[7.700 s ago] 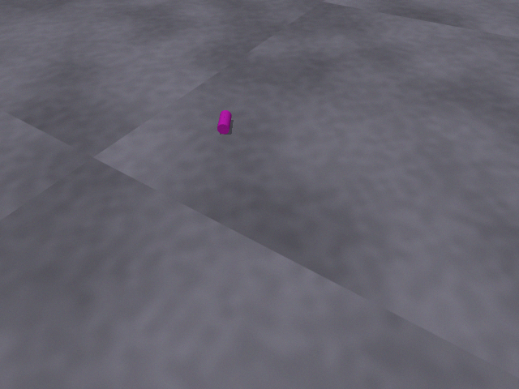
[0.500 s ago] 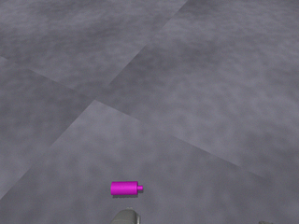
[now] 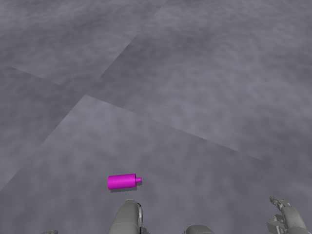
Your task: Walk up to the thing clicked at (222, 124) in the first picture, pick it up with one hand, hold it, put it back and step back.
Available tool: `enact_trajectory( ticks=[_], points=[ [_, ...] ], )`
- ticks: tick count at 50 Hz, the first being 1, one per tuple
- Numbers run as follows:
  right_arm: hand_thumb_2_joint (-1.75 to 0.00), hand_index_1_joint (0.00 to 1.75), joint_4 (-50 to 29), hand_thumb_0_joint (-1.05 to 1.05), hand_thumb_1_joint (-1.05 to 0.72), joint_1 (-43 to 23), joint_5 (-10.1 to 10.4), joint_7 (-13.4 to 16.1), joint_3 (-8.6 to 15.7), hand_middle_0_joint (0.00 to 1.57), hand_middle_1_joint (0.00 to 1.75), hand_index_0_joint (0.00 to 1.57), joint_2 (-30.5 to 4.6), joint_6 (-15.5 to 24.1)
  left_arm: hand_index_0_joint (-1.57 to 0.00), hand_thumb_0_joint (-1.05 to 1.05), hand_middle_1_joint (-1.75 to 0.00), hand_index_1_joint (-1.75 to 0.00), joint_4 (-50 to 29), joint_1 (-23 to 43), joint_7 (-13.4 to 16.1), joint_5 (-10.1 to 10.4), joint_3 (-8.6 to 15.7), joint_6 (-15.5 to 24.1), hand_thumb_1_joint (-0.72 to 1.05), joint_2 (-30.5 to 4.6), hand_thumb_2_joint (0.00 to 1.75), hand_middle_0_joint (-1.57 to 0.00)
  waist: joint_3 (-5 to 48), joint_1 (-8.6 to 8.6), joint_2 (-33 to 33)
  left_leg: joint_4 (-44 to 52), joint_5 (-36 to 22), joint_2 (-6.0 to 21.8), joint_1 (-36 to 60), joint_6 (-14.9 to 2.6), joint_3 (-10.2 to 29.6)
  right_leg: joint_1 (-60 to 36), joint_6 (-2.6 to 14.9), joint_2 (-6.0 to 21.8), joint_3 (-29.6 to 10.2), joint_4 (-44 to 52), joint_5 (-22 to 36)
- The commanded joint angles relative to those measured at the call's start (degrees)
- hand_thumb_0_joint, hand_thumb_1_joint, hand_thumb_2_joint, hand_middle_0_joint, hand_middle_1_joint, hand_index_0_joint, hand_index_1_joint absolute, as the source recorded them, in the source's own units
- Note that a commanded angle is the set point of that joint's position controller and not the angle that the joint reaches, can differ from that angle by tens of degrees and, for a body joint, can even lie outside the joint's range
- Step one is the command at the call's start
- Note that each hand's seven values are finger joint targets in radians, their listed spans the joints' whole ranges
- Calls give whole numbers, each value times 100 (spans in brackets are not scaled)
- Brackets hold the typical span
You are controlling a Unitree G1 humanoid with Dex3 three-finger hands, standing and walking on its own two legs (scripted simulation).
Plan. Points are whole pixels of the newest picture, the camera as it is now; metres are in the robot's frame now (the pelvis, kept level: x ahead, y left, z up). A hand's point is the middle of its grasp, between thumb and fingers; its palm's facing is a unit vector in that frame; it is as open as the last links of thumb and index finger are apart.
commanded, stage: walk up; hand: left
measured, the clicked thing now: (125, 181) +0.43 +0.23 -0.69
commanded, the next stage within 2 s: none
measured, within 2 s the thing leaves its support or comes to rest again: neither
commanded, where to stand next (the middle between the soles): +0.08 +0.02 m, yaw +5 degrees
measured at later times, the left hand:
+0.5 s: hand out of the picture +0.01 +0.28 -0.10, palm faces +0.09 -0.93 -0.35, open 7.4 cm
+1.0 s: hand out of the picture +0.05 +0.29 -0.12, palm faces +0.12 -0.87 -0.48, open 7.4 cm
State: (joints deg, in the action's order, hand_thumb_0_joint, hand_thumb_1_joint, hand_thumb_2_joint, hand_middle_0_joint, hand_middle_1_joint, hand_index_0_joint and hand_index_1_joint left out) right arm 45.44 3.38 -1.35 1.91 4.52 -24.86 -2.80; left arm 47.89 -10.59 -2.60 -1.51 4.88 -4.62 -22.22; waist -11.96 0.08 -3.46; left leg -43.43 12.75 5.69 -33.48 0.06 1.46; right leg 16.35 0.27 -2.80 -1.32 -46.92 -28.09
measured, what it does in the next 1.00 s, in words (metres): steps on the spot: left foot, then right foot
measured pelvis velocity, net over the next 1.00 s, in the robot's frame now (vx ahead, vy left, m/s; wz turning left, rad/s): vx -0.03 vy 0.00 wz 0.16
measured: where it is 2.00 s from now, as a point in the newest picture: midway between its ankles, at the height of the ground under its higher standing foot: outside the picture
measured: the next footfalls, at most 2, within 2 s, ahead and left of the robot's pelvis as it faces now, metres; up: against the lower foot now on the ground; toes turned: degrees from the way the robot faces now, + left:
left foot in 0.32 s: -0.01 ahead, +0.10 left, +0.00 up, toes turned +5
right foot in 0.70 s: +0.21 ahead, -0.13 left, +0.00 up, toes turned +3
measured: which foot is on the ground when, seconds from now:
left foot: up 0.00-0.30, down 0.32-0.72, up 0.74-1.00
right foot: down 0.00-0.34, up 0.36-0.68, down 0.70-1.00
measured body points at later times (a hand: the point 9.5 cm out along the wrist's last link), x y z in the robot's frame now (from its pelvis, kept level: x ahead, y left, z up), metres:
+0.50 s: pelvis -0.01 +0.00 +0.04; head -0.02 +0.02 +0.49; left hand +0.00 +0.33 -0.08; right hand +0.08 -0.30 -0.06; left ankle -0.05 +0.10 -0.70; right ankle +0.05 -0.14 -0.64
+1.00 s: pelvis -0.03 +0.00 +0.00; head +0.02 -0.02 +0.44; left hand +0.05 +0.34 -0.09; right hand +0.09 -0.31 -0.14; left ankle -0.08 +0.14 -0.70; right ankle +0.17 -0.13 -0.70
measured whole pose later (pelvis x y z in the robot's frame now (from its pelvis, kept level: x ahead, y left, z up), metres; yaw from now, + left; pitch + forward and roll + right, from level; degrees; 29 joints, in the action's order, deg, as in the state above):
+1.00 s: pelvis -0.03 +0.00 +0.00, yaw +9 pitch -2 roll +1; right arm 48.4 13.5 0.4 -1.6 3.5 -24.4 -4.0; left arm 46.7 -5.6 1.8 -3.1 3.0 -1.8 -21.2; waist -9.5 -0.6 -3.1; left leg -51.0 30.2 -0.3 -18.5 0.9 2.8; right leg 33.3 0.1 7.1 1.8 -40.1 -5.2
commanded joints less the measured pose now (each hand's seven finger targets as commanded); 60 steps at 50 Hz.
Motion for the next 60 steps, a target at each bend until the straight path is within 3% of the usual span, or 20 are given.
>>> enact_trajectory(
  ticks=[1,4,10,15,17,19,23,27,31,34,35,36,38,43,49,51,53,54,57,60],
  points=[
    [-90,30,-455,0,-90,61,70,246,449,20,30,20,-1341,124,-20,0,-30,-30,-850,246,118,-203,571,92,90,-2263,90,-20,522,-279,1820,-2673,2247,-928,546,3,808,2034,1785,2769,-3606,3382,242],
    [-90,30,-4,0,-90,887,240,165,254,20,30,20,-901,161,-20,0,-30,-30,-886,832,204,-203,378,130,90,-1254,90,-20,684,184,1284,-3331,1460,-1366,369,37,540,960,1145,1304,-893,1941,3204],
    [-90,30,-294,0,-90,441,34,-180,148,20,30,20,-1042,502,-20,0,-30,-30,-553,-1145,156,-120,529,525,90,-1570,90,-20,1550,-852,1416,-265,1734,-708,-816,-4,200,-3000,1407,1892,-2424,2500,-917],
    [-90,30,-39,0,-90,1200,-18,-284,165,20,30,20,-761,686,-20,0,-30,-30,-569,-872,100,28,348,578,90,-1697,90,-20,955,-80,970,2402,874,-767,1851,-423,-238,-933,1023,1748,-1218,1915,1499],
    [-90,30,187,0,-90,2346,-89,-247,467,20,30,20,-1521,753,-20,0,-30,-30,-910,-451,94,117,60,608,90,-756,90,-20,1248,530,-1328,3178,1602,665,4738,-833,2722,2454,153,172,258,-827,-3],
    [-90,30,66,0,-90,2254,41,-262,510,20,30,20,-1806,719,-20,0,-30,-30,-885,144,158,-6,243,659,90,-1513,90,-20,239,640,-138,3289,2813,1759,3319,-1789,3891,2951,145,645,-525,-1056,-188],
    [-90,30,-138,0,-90,1803,110,-227,247,20,30,20,-1155,843,-20,0,-30,-30,-480,-613,32,84,199,716,90,-1340,90,-20,70,140,-125,3100,264,713,3155,-926,1648,2435,99,659,-357,-713,1050],
    [-90,30,-391,0,-90,1158,36,-307,206,20,30,20,-1080,707,-20,0,-30,-30,-240,-808,34,129,125,787,90,-1198,90,-20,102,-26,-768,3199,725,260,1624,-1084,549,975,-108,692,209,178,1418],
    [-90,30,-586,0,-90,786,12,-309,126,20,30,20,-867,269,-20,0,-30,-30,76,-804,451,312,131,778,90,-1092,90,-20,365,-103,-762,1525,-2305,16,1113,-922,180,-319,-96,443,454,1045,2414],
    [-90,30,-618,0,-90,825,197,-299,125,20,30,20,-693,58,-20,0,-30,-30,254,-1109,612,228,231,766,90,-1381,90,-20,927,-278,105,50,-1201,-550,1124,-522,1,-1102,3,369,554,1947,3182],
    [-90,30,-549,0,-90,1183,250,-283,97,20,30,20,-569,23,-20,0,-30,-30,219,-1235,638,161,303,788,90,-1630,90,-20,1171,-344,839,-737,-97,-817,824,-350,151,-1478,140,1075,-239,2127,4279],
    [-90,30,-439,0,-90,1715,249,-247,64,20,30,20,-416,-45,-20,0,-30,-30,70,-1163,650,123,340,822,90,-1870,90,-20,1455,-173,1619,-1940,2257,-1246,652,-123,301,-1379,595,2438,-1946,2492,5258],
    [-90,30,-289,0,-90,1870,165,-121,283,20,30,20,-1009,-263,-20,0,-30,-30,-235,-470,728,134,323,758,90,-1919,90,-20,1584,-46,1443,-3339,2413,-861,883,-19,901,-474,1655,3082,-2972,2485,4488],
    [-90,30,-175,0,-90,1909,105,-240,376,20,30,20,-1015,-295,-20,0,-30,-30,-366,83,728,1,316,580,90,-1506,90,-20,2034,18,1440,-3457,1402,-917,994,71,744,62,908,1847,-1021,2436,735],
    [-90,30,487,0,-90,2327,115,-200,259,20,30,20,-989,55,-20,0,-30,-30,-563,653,482,-186,301,216,90,-1509,90,-20,1904,57,2206,879,1495,-763,1986,18,-604,434,750,1511,-565,1786,-789],
    [-90,30,544,0,-90,2011,-112,-151,302,20,30,20,-1248,144,-20,0,-30,-30,-503,289,446,-59,133,67,90,-987,90,-20,946,19,196,1889,1942,-339,2226,-229,947,2396,403,684,-252,-158,-1181],
    [-90,30,96,0,-90,981,-103,-61,481,20,30,20,-2322,222,-20,0,-30,-30,-514,1037,480,-35,367,132,90,-1467,90,-20,-160,316,-717,3547,3905,2164,-389,-1528,4486,2370,27,292,-1062,-1886,-512],
    [-90,30,95,0,-90,428,-150,4,398,20,30,20,-2113,336,-20,0,-30,-30,-429,1234,411,-38,417,166,90,-1599,90,-20,-499,89,-301,3471,3611,2078,-908,-1694,4283,1859,-5,367,-1300,-2219,-27],
    [-90,30,308,0,-90,559,-123,115,269,20,30,20,-1545,616,-20,0,-30,-30,60,-189,221,74,379,121,90,-1350,90,-20,283,-451,83,2283,1366,629,1400,-633,1512,2462,90,-180,-1293,-2444,1186],
    [-90,30,481,0,-90,1350,-102,-16,431,20,30,20,-1621,739,-20,0,-30,-30,-56,13,24,-20,376,300,90,-1375,90,-20,1049,53,-925,2413,2561,735,3153,-912,1793,2634,-83,86,-630,-1571,860]
  ],
)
